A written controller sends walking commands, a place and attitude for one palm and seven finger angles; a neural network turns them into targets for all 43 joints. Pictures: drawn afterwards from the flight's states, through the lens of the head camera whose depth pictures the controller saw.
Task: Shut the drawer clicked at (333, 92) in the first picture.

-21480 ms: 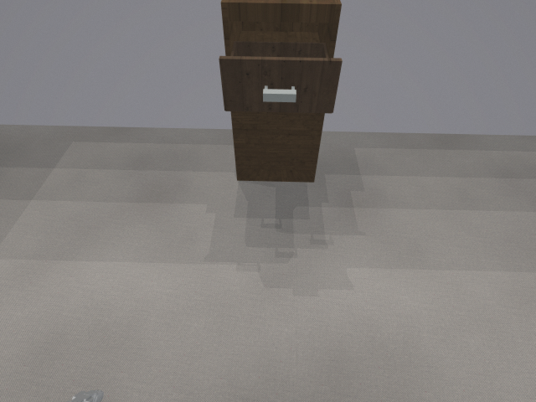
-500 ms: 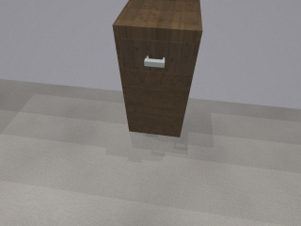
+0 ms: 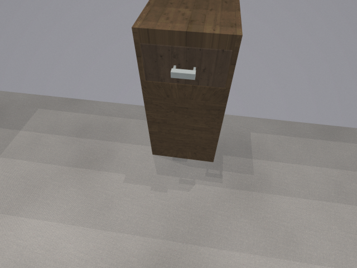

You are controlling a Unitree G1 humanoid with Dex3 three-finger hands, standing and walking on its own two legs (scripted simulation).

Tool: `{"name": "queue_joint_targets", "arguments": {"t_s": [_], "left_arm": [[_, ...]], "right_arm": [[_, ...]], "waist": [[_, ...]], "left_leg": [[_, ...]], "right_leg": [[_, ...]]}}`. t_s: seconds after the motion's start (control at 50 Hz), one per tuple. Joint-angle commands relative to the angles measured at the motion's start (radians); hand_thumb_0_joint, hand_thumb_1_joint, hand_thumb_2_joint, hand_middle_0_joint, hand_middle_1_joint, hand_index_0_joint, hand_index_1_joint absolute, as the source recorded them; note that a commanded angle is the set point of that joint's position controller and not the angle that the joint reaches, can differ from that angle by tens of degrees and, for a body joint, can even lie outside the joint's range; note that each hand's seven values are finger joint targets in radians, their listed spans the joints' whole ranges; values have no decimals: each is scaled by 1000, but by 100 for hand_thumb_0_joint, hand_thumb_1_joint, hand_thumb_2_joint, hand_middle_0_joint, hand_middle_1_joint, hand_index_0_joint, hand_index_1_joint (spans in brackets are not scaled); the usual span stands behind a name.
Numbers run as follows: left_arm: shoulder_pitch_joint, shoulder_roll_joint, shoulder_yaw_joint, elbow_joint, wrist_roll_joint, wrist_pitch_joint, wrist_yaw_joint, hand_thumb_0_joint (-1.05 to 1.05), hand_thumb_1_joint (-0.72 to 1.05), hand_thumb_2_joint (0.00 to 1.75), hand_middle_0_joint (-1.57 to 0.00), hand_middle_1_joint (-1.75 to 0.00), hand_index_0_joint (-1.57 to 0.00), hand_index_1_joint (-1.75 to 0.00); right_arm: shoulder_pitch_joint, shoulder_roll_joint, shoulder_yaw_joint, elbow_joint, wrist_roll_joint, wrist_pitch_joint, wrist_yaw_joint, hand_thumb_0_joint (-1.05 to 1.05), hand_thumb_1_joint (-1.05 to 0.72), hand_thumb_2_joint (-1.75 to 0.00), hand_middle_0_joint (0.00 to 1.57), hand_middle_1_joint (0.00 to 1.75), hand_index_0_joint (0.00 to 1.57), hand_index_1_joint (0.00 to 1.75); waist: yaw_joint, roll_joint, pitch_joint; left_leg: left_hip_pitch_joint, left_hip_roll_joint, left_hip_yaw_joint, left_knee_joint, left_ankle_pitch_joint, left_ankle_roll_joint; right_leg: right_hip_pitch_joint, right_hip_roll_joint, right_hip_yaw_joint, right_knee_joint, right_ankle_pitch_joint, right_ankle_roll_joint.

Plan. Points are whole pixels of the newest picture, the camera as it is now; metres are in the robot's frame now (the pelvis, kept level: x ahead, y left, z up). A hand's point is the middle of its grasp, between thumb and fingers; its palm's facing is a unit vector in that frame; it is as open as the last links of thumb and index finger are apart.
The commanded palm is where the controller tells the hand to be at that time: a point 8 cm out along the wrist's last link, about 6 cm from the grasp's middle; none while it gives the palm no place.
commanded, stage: look to check the result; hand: left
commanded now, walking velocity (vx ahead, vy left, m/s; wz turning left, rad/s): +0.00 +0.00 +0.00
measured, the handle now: (183, 71) +0.86 +0.03 -0.06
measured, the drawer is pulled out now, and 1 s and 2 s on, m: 0.00 0.00 0.00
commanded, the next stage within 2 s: stand and wait in 0.14 s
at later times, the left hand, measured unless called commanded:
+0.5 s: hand out of the picture +0.05 +0.19 -0.17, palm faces +0.02 -0.97 -0.24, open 7.3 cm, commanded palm none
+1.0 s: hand out of the picture +0.04 +0.19 -0.17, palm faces +0.02 -0.97 -0.25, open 7.3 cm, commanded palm none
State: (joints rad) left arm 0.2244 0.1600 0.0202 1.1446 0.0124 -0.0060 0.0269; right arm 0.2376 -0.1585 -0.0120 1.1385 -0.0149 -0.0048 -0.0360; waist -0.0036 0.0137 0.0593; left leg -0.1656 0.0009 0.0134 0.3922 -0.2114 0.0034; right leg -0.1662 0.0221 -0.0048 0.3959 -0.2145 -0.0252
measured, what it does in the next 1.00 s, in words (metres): stands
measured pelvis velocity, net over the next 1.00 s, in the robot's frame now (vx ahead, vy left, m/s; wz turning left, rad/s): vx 0.01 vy -0.01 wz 0.00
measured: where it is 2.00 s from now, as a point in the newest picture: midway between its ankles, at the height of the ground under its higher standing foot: outside the picture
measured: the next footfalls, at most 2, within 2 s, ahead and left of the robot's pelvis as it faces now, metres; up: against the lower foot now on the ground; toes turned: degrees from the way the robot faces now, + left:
none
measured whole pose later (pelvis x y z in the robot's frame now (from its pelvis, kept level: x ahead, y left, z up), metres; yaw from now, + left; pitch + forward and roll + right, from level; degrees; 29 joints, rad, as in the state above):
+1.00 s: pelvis +0.01 -0.01 +0.00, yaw +0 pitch -1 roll +0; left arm 0.21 0.20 0.02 1.14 0.01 -0.01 0.02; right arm 0.22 -0.20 -0.01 1.15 -0.01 -0.01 -0.03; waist -0.01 0.01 0.05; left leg -0.12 0.01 0.01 0.35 -0.21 -0.01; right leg -0.12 0.03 -0.01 0.36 -0.21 -0.03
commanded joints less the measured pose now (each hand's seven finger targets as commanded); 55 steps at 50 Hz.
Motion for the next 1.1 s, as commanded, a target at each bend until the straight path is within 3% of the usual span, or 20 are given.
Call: {"name": "queue_joint_targets", "arguments": {"t_s": [0.0, 0.4, 0.68, 1.08], "left_arm": [[39, 131, 19, -29, -3, -20, 8, 0, 90, 90, -20, -30, -20, -30], [9, 173, 26, -44, -5, -25, 6, 0, 90, 90, -20, -30, -20, -30], [1, 180, 24, -45, -6, -25, 4, 0, 90, 90, -20, -30, -20, -30], [0, 192, 25, -39, -5, -27, 2, 0, 90, 90, -20, -30, -20, -30]], "right_arm": [[68, -111, -22, -21, 0, -11, -6, 0, -90, -90, 20, 30, 20, 30], [38, -146, -23, -23, 0, -13, -6, 0, -90, -90, 20, 30, 20, 30], [26, -159, -20, -19, -3, -13, -6, 0, -90, -90, 20, 30, 20, 30], [21, -172, -22, -18, -1, -15, -5, 0, -90, -90, 20, 30, 20, 30]], "waist": [[-4, -8, -23], [-2, -19, -44], [-4, 3, -31], [-5, -16, -23]], "left_leg": [[27, 97, -76, -56, 144, 31], [49, 99, -72, -59, 199, 25], [53, 102, -74, -73, 175, 24], [53, 106, -74, -84, 155, 24]], "right_leg": [[-16, -112, 91, -78, 134, -23], [32, -121, 86, -84, 234, -20], [28, -120, 94, -101, 196, -23], [18, -120, 95, -111, 169, -23]]}}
